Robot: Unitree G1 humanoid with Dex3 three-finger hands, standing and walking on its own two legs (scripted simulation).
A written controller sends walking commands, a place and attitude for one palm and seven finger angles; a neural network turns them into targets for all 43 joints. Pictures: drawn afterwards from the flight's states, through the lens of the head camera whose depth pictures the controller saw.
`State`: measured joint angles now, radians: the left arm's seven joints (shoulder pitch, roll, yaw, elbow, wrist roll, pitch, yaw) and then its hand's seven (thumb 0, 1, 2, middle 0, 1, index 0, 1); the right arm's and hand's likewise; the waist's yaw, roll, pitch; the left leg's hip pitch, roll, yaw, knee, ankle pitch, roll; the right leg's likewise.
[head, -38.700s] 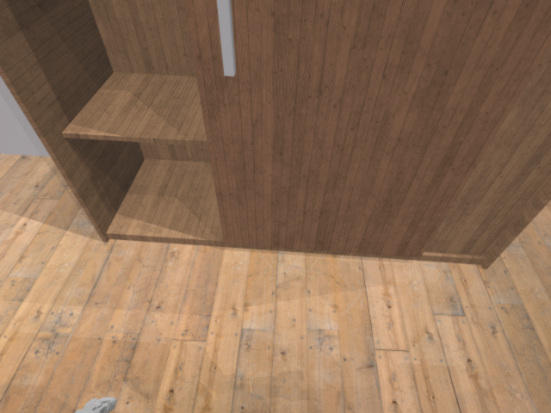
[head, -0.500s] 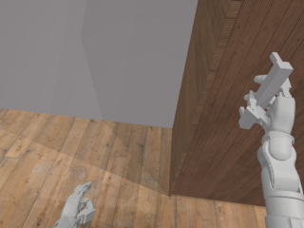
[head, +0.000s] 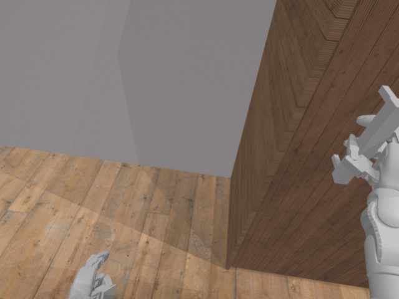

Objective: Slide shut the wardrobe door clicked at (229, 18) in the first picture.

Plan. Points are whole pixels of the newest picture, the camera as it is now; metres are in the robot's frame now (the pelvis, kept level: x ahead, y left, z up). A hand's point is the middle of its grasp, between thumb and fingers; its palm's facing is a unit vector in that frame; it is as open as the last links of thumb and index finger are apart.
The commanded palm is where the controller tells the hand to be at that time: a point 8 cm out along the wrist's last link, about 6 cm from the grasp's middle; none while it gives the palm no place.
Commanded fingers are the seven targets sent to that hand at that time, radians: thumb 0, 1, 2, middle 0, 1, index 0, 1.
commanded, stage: loosen the grip on the handle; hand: right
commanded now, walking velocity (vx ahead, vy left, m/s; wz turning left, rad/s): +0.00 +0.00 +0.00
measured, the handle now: (361, 138) +0.39 -0.26 +0.18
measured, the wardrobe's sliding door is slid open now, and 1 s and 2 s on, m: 0.00 0.00 0.00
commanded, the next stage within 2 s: slip the hand off the handle in 0.66 s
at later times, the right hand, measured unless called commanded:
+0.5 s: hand (358, 158) +0.34 -0.24 +0.18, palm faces +0.40 +0.89 -0.21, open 13.9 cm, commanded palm +0.29 -0.28 +0.19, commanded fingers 0.00 0.55 -0.20 0.29 1.20 0.29 1.20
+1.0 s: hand (391, 164) +0.33 -0.29 +0.18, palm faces +0.41 +0.89 -0.20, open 14.7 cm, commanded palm +0.29 -0.33 +0.19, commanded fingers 0.00 0.55 -0.20 0.25 1.15 0.25 1.15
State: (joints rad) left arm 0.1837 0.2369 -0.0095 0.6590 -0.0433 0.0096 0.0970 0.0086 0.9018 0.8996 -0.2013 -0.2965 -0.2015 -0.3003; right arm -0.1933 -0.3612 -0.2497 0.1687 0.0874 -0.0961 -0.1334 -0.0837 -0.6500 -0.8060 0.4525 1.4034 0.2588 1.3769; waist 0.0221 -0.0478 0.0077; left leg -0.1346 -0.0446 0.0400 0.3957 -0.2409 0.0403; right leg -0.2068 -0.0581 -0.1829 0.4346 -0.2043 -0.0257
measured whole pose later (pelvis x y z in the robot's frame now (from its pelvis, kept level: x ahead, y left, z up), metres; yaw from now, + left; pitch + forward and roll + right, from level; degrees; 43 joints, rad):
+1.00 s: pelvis -0.01 -0.01 -0.01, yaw -3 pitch +0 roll +1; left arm 0.20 0.23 -0.03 0.67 -0.04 -0.09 0.07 0.01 0.90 0.90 -0.20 -0.30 -0.20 -0.30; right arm -0.31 -0.38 -0.30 0.22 0.07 -0.06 -0.03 -0.01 0.55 -0.20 0.25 1.16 0.25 1.15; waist -0.03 -0.01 -0.02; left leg -0.20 0.00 0.09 0.49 -0.29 0.03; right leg -0.29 -0.02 -0.13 0.51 -0.22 -0.05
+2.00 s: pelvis -0.02 -0.01 -0.01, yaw -5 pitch -2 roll +1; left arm 0.16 0.23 -0.06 0.65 -0.05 -0.16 0.10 0.01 0.90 0.90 -0.20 -0.30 -0.20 -0.30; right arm 0.02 -0.40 -0.40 -0.07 0.19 -0.04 0.12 -0.01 0.55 -0.20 0.25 1.15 0.25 1.15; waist -0.09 -0.04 -0.03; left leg -0.19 -0.01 0.12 0.51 -0.29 0.03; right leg -0.29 -0.02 -0.09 0.54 -0.22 -0.05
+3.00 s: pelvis -0.02 -0.03 +0.00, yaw -4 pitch -6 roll +1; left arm 0.21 0.21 -0.05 0.69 0.00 -0.16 0.06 0.01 0.90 0.90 -0.20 -0.30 -0.21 -0.30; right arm 0.30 -0.34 -0.32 -0.32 0.09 -0.06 -0.11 0.00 0.06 -0.44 0.23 0.87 0.23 0.87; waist -0.09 -0.04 0.04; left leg -0.05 0.02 0.09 0.39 -0.24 0.00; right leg -0.15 0.02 -0.11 0.43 -0.19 -0.08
